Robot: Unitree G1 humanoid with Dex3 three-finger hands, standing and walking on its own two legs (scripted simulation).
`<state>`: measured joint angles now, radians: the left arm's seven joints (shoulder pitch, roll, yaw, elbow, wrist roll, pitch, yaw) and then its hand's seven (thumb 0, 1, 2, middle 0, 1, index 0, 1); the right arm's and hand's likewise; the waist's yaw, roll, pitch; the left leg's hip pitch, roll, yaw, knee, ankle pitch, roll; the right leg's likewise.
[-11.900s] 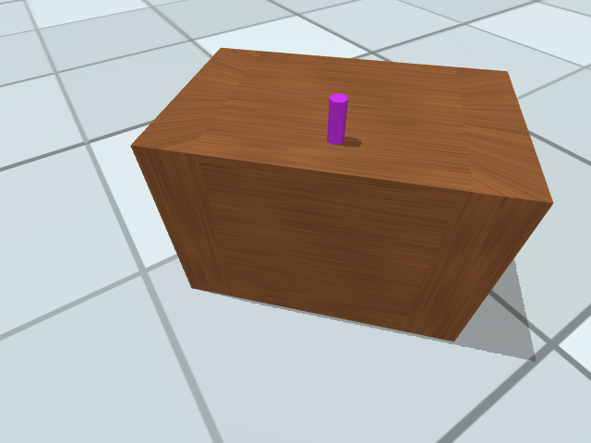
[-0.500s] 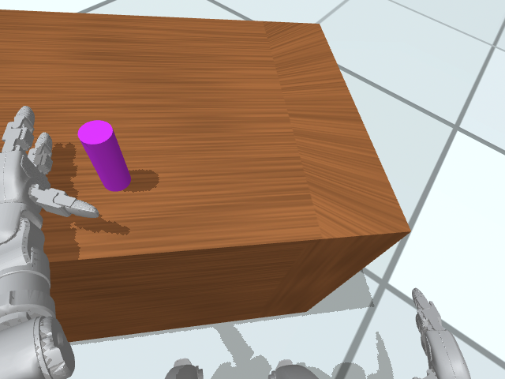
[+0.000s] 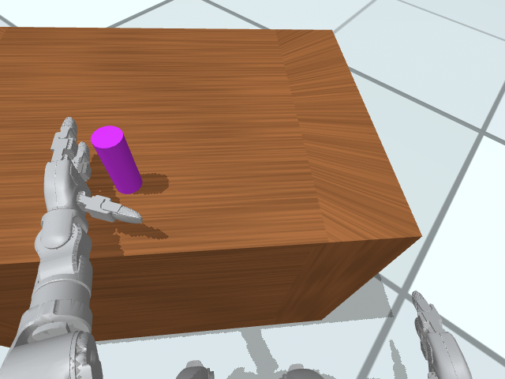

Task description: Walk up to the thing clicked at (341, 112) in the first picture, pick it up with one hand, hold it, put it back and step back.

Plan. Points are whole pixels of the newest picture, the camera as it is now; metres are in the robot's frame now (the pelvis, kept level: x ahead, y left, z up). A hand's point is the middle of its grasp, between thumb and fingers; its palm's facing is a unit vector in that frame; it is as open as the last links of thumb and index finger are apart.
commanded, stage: close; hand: left
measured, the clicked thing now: (119, 162) +0.47 +0.21 +0.05
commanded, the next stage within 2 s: settle in 0.84 s
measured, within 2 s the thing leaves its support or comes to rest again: leaves its support in 1.26 s
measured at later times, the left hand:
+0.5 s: hand (121, 172) +0.45 +0.20 +0.06, palm faces +0.17 -0.99 +0.00, open 13.6 cm
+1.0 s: hand (119, 169) +0.46 +0.21 +0.05, palm faces +0.16 -0.99 -0.01, open 7.3 cm
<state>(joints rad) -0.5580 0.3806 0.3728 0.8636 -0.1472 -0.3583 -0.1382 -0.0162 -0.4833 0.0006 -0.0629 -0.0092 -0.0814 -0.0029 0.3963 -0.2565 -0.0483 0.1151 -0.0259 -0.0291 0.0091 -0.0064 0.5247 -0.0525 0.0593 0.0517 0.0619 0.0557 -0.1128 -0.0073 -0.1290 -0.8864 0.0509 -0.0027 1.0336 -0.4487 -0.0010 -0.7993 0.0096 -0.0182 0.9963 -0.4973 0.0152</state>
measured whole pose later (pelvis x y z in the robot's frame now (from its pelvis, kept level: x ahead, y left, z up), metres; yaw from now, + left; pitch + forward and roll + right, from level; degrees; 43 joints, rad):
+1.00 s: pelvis +0.00 +0.00 +0.00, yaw +0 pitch +18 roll -2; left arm -0.64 0.38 0.36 0.97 -0.12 -0.43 -0.08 -0.02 -0.11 0.84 -1.00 -1.00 -1.04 -1.01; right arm 0.41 -0.26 -0.05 0.03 -0.04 0.04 0.04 -0.01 0.51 -0.05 0.06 0.05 0.06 0.05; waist -0.14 0.00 -0.13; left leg -0.90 0.05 0.01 1.05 -0.45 0.00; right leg -0.82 0.01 -0.01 1.01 -0.50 0.02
